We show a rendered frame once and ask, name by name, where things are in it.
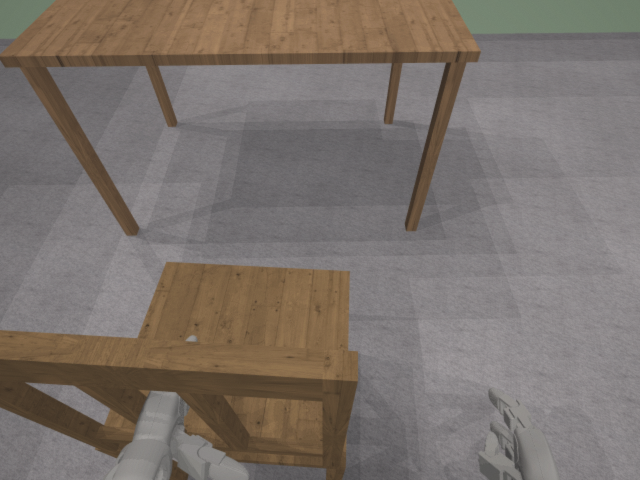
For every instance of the robot left forearm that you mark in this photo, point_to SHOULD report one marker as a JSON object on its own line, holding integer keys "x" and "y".
{"x": 144, "y": 459}

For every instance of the left robot hand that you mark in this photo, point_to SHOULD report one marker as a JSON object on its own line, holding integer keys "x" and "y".
{"x": 159, "y": 419}

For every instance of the right robot hand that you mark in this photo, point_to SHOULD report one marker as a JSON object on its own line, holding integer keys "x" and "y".
{"x": 528, "y": 455}

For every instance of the table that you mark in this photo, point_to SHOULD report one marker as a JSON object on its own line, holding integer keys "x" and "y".
{"x": 152, "y": 33}

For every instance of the chair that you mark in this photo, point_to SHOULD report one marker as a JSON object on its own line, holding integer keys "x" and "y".
{"x": 270, "y": 380}

